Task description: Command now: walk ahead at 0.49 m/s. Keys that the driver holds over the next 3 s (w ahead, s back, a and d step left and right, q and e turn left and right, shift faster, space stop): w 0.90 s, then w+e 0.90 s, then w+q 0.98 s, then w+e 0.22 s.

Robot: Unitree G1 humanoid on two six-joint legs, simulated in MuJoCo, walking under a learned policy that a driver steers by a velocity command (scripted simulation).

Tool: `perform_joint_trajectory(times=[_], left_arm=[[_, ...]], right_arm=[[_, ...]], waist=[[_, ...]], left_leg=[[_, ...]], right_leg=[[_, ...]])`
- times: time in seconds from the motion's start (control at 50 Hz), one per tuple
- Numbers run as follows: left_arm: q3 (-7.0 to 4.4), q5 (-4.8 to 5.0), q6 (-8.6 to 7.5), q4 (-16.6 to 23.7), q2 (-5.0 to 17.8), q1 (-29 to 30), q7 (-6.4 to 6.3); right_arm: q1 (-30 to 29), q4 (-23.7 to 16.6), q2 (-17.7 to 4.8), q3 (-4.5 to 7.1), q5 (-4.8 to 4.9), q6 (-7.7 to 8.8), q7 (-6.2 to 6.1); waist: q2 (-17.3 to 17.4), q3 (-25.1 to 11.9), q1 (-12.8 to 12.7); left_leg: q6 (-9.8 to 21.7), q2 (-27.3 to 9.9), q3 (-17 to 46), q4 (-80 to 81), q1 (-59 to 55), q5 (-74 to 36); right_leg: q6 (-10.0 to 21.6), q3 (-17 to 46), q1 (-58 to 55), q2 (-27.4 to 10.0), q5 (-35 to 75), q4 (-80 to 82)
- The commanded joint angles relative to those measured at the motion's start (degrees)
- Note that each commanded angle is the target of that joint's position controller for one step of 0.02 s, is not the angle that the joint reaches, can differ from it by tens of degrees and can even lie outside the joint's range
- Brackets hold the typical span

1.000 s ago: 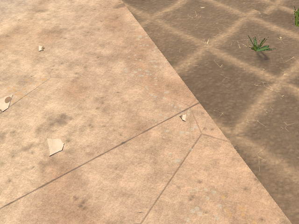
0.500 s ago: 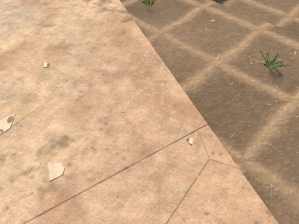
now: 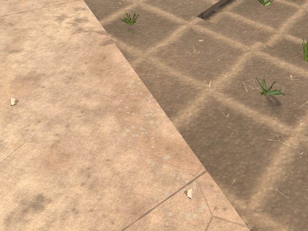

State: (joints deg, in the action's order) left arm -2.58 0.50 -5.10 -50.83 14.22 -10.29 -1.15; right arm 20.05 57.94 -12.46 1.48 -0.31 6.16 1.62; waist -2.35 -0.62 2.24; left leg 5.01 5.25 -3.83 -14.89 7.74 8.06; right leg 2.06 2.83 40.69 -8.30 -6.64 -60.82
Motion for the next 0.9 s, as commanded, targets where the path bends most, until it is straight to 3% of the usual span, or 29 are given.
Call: perform_joint_trajectory(times=[0.02, 0.1, 0.18, 0.22, 0.24, 0.26, 0.28, 0.3, 0.32, 0.34, 0.36, 0.38, 0.4, 0.44, 0.5, 0.62, 0.72, 0.78, 0.8, 0.82, 0.84, 0.86, 0.88, 0.9], left_arm=[[-0.60, -0.32, -0.35, 2.76, 2.25, 0.46, 0.09], [-0.08, 0.37, -0.79, 5.00, 1.36, 8.85, 1.06], [0.13, 0.84, -1.35, 7.49, 1.91, 13.72, 2.60], [-0.29, 0.89, -1.80, 7.81, 3.23, 12.13, 3.21], [-0.89, 0.82, -2.02, 7.11, 4.45, 8.72, 3.27], [-2.16, 0.71, -2.11, 4.81, 6.50, 0.90, 3.09], [-3.69, 0.37, -2.16, 1.78, 10.59, -10.94, 2.64], [-5.28, -0.62, -1.71, 0.13, 17.05, -18.93, 2.46], [-3.97, -0.43, -1.59, 0.00, 12.73, -19.36, 2.61], [-2.73, -0.11, -1.68, 0.82, 9.09, -13.93, 2.58], [-1.94, -0.05, -1.51, 2.23, 6.90, -8.08, 2.55], [-1.30, -0.32, -1.40, 2.82, 5.02, -4.13, 2.88], [-0.81, -0.70, -1.55, 2.84, 3.48, -2.31, 3.16], [-0.85, -0.85, -1.83, 1.58, 3.35, -3.22, 3.49], [-1.45, -0.92, -2.04, -0.20, 5.82, -6.51, 2.63], [-1.51, -0.22, -1.13, -2.22, 6.94, -11.40, 1.17], [-1.93, 0.34, -0.02, -4.84, 7.50, -15.46, 0.87], [-2.46, 0.49, 0.81, -5.08, 8.57, -14.12, 0.54], [-2.59, 0.45, 1.08, -4.80, 9.09, -12.86, 0.51], [-2.30, 0.27, 1.44, -4.52, 8.44, -11.68, 0.54], [-1.46, -0.30, 1.47, -3.49, 6.76, -11.41, 0.64], [0.52, -0.51, 0.33, -2.88, 0.02, -18.14, 1.38], [0.53, 0.39, -1.27, -3.60, 1.11, -17.22, 1.65], [-0.82, 2.00, -2.17, -1.94, 6.23, -11.94, 1.85]], right_arm=[[-1.66, -3.38, -8.17, 1.35, 0.32, 0.63, -1.26], [2.91, -2.12, -9.45, 1.58, 1.17, 0.06, -1.77], [5.83, -0.70, -9.77, 1.95, 1.43, -1.09, -1.97], [5.18, -0.65, -10.47, 2.33, 1.49, -1.63, -2.11], [3.91, -0.94, -10.99, 2.47, 1.44, -1.90, -2.13], [2.75, -1.31, -10.36, 2.19, 1.17, -2.23, -2.10], [2.14, -2.55, -8.32, 1.27, 0.40, -2.23, -2.04], [8.69, -3.32, -1.47, -0.79, 0.20, -1.06, -1.44], [8.96, -2.27, -3.20, -0.57, 1.12, 0.62, -1.07], [3.24, -3.93, -8.78, 0.95, 2.72, 1.47, -0.84], [-1.13, -5.25, -9.43, 1.14, 2.88, 1.70, -1.05], [-3.21, -5.57, -8.69, 1.41, 2.14, 1.39, -1.43], [-2.55, -5.43, -7.79, 1.77, 1.58, 0.54, -1.73], [-0.18, -4.58, -4.96, 1.59, 1.37, -1.06, -1.89], [-4.53, -6.36, -5.38, 2.04, 0.89, -1.80, -2.23], [-17.38, -9.99, -4.05, 1.70, 0.91, -1.13, -1.34], [-24.46, -12.60, -4.37, 1.27, 1.50, -0.54, 0.10], [-22.63, -12.84, -6.08, 1.78, 1.63, 0.10, 0.89], [-19.01, -11.96, -7.40, 2.46, 1.59, 0.26, 0.86], [-10.91, -9.39, -9.46, 3.74, 1.48, 0.30, 0.62], [0.06, -6.54, -13.10, 5.15, 1.08, 0.26, 0.16], [7.78, -5.03, -18.93, 6.59, 0.12, -0.13, -0.15], [7.39, -5.04, -14.79, 5.17, 0.61, -0.22, 0.02], [2.23, -5.70, -11.61, 4.17, 1.16, -0.08, 0.03]], waist=[[4.16, 3.89, -1.88], [4.70, 4.60, 1.23], [5.27, 5.99, 2.25], [6.24, 4.99, 0.55], [7.02, 3.00, -1.66], [6.67, -1.54, -5.75], [4.02, -9.86, -10.21], [-10.22, -19.03, -8.98], [-12.19, -23.18, -9.15], [-8.60, -14.04, -8.13], [-4.31, -8.67, -6.45], [-0.98, -4.69, -4.68], [-1.76, -2.76, -2.63], [-2.33, -1.48, -1.08], [-0.77, 1.14, -1.14], [-0.87, 3.80, -4.54], [-0.79, 6.53, -6.37], [-1.74, 4.85, -4.15], [-2.65, 2.44, -1.94], [-2.34, -2.21, 2.18], [0.52, -9.92, 6.23], [14.23, -18.79, 4.48], [16.38, -22.27, 4.73], [13.28, -13.30, 3.94]], left_leg=[[8.77, -16.02, 10.92, 9.66, 4.40, -6.10], [7.07, -15.84, 8.76, 8.90, -0.31, -5.68], [6.44, -19.07, 9.61, 4.89, -8.21, -6.08], [5.49, -20.29, 10.09, 1.66, -10.45, -10.75], [4.73, -19.78, 9.33, -2.25, -10.49, -18.95], [3.45, -17.05, 7.01, -11.43, -9.06, -28.58], [1.43, -13.70, 4.13, -26.86, -0.19, -25.28], [-3.17, -3.87, 0.66, -50.93, 24.34, -1.42], [-2.55, -2.24, 9.93, -60.37, 32.43, 23.06], [-1.24, -5.99, 10.78, -63.92, 37.40, 20.13], [-0.79, -9.32, 8.91, -62.18, 36.58, 14.56], [-0.98, -11.36, 7.90, -58.22, 34.21, 10.47], [-1.07, -13.15, 8.10, -54.54, 30.54, 7.66], [-1.73, -13.49, 7.14, -51.77, 26.75, 5.16], [-3.02, -13.92, 6.94, -45.02, 31.84, -0.75], [-3.67, -11.86, 4.81, -24.68, 32.36, -14.43], [-2.38, -10.64, 4.52, -17.35, 33.72, -11.20], [-0.42, -9.00, 3.37, -14.83, 28.23, -5.30], [0.46, -7.11, 1.75, -14.39, 21.92, -3.91], [1.78, -4.94, 0.00, -13.71, 10.98, -4.10], [4.69, -10.06, 5.84, -15.59, -6.29, -4.56], [14.26, -25.12, 32.53, -11.66, -29.23, 4.64], [15.67, -28.16, 47.19, -2.42, -31.48, 9.80], [12.19, -26.15, 39.24, -1.76, -24.35, 11.27]], right_leg=[[-1.00, 0.05, 0.97, -1.02, 9.56, 10.09], [-1.52, -2.35, -1.83, 1.81, 13.74, 22.99], [-0.12, -2.21, -1.04, 2.93, 8.26, 29.07], [1.47, -2.85, -4.96, 4.07, 3.65, 31.26], [2.48, -4.21, -10.54, 5.67, 2.04, 32.21], [3.97, -5.91, -20.92, 7.82, 1.88, 33.18], [7.16, -0.38, -38.48, 2.86, 3.68, 31.33], [16.24, 25.25, -62.65, -12.18, -3.07, 34.47], [18.05, 40.51, -65.10, -15.37, -7.47, 42.91], [14.47, 32.19, -57.66, -13.38, -7.49, 43.35], [12.53, 23.32, -48.61, -11.13, -3.17, 44.36], [11.46, 17.38, -40.41, -8.50, 0.62, 46.64], [10.29, 12.85, -35.04, -6.03, 2.31, 48.81], [10.75, 8.66, -30.26, -4.05, 5.29, 51.63], [11.54, 5.51, -30.93, -3.99, 10.91, 53.45], [9.39, 0.95, -34.40, -2.52, 8.86, 54.91], [9.22, 1.21, -42.65, -5.70, 8.59, 52.16], [7.95, 1.26, -46.07, -7.11, 16.65, 47.65], [7.24, 0.47, -45.89, -6.42, 25.85, 43.53], [5.91, -1.69, -43.89, -3.67, 33.60, 34.22], [3.94, -4.14, -34.35, -0.35, 27.09, 19.08], [-0.66, -5.82, -10.39, 9.59, 0.94, -5.01], [-0.21, 3.18, -2.05, 11.73, -25.24, -14.14], [0.99, 4.06, 3.24, 8.04, -22.73, -17.50]])
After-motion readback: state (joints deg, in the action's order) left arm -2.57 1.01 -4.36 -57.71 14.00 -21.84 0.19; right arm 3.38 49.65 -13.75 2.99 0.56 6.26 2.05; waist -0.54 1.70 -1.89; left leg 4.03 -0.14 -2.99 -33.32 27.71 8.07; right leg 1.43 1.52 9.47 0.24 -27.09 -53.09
